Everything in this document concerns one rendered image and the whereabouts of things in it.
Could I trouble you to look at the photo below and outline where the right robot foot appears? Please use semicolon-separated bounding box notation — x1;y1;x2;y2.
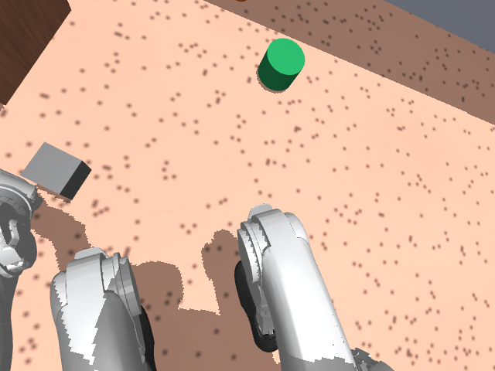
234;260;278;352

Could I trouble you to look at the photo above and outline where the left robot foot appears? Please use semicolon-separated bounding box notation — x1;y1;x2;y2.
138;306;157;371

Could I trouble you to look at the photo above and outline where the right robot hand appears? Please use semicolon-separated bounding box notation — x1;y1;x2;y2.
351;348;394;371

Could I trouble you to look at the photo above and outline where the left robot arm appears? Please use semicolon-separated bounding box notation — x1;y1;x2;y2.
0;169;38;371

